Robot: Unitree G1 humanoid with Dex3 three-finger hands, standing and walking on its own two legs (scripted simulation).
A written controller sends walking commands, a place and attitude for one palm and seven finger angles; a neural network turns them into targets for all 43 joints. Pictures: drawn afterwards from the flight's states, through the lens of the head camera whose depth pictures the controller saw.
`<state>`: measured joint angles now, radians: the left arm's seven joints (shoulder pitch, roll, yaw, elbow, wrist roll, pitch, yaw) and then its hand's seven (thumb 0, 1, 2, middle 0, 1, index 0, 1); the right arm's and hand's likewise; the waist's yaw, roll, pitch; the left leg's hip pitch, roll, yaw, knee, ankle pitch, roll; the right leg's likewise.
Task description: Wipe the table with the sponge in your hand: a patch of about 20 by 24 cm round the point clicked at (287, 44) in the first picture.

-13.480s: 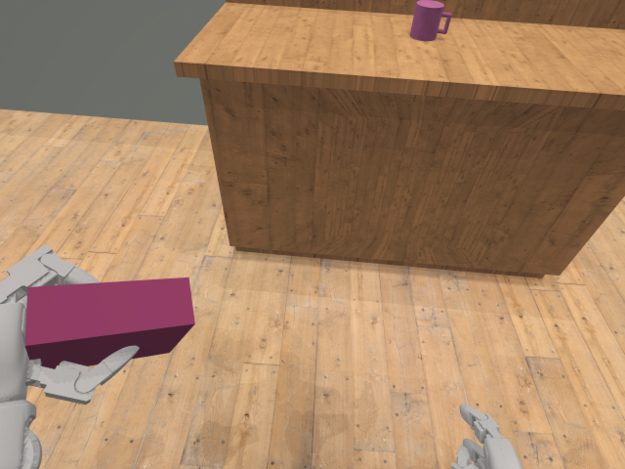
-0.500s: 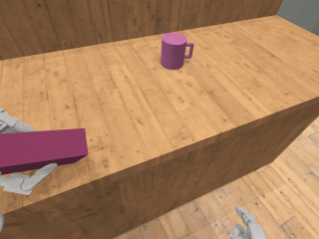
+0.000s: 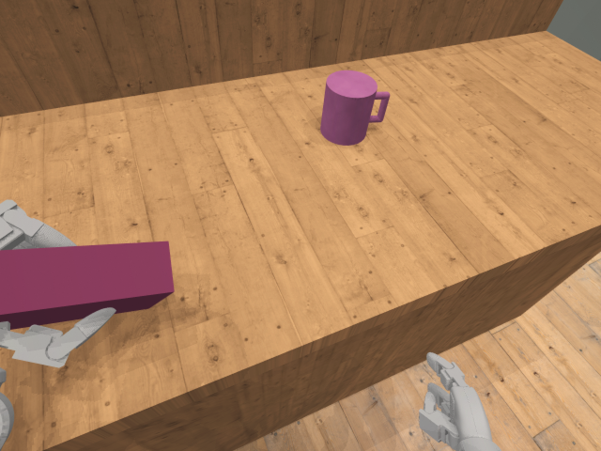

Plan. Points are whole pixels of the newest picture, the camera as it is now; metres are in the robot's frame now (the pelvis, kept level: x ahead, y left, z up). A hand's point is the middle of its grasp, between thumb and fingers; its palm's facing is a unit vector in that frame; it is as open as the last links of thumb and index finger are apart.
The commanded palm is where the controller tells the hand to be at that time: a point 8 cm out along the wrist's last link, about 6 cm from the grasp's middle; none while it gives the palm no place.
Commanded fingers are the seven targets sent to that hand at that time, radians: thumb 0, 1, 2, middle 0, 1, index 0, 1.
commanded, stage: come to a stop and stand still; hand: left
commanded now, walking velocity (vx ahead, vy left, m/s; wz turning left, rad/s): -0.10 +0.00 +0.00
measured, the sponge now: (112, 283) +0.24 +0.21 +0.15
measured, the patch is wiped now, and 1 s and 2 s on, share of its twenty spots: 0.00 0.00 0.00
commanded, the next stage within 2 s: look again from close up in 1.18 s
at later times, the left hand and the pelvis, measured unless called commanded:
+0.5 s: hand (10, 251) +0.24 +0.29 +0.19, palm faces +0.48 -0.78 -0.40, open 9.3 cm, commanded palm +0.15 +0.28 +0.18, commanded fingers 0.00 0.10 1.30 -1.20 -1.60 -1.20 -1.60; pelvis -0.01 +0.00 +0.01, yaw -1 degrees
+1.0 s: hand out of the picture +0.21 +0.31 +0.17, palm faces +0.40 -0.86 -0.31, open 9.3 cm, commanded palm +0.15 +0.34 +0.18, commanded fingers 0.00 0.10 1.30 -1.20 -1.60 -1.20 -1.60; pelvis -0.02 +0.06 +0.00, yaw -1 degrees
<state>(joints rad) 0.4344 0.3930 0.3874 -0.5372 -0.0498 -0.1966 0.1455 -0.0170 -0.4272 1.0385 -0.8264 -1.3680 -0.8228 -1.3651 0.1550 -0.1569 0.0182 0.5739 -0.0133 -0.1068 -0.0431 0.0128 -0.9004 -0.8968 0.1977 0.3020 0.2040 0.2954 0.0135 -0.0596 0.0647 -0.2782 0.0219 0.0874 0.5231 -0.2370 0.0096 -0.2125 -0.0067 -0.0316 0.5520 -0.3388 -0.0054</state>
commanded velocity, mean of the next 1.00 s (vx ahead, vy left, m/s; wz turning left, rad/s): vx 0.00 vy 0.00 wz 0.00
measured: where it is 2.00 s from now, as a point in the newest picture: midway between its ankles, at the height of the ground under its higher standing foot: outside the picture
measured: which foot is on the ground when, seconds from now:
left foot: down 0.00-1.00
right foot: down 0.00-1.00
